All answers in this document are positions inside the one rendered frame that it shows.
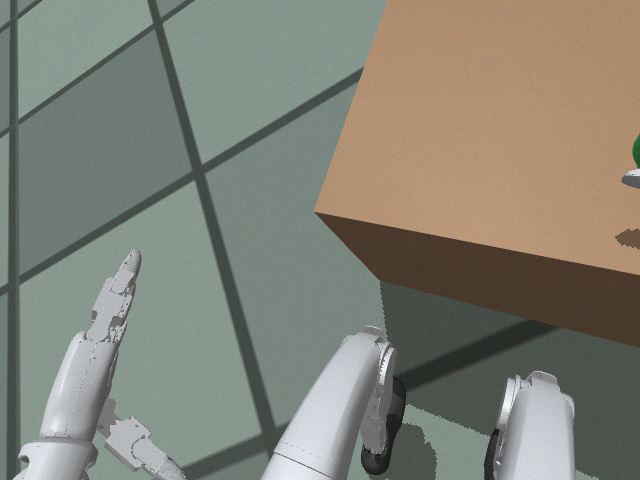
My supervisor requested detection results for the right robot foot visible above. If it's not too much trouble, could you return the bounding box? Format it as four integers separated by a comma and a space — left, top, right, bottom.
484, 428, 500, 480

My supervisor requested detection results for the left robot foot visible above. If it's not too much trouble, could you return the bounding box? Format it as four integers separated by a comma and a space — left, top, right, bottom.
361, 377, 406, 475

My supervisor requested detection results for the right robot hand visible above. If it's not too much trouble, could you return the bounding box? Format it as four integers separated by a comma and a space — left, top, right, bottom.
622, 168, 640, 189

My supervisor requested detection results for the can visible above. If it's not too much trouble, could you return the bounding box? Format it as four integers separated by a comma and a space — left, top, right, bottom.
632, 134, 640, 168

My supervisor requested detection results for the left robot arm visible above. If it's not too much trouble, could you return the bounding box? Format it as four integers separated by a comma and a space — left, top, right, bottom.
12, 438, 98, 480

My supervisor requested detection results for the left robot hand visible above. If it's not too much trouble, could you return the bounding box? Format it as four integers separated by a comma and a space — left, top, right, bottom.
39, 249, 188, 480

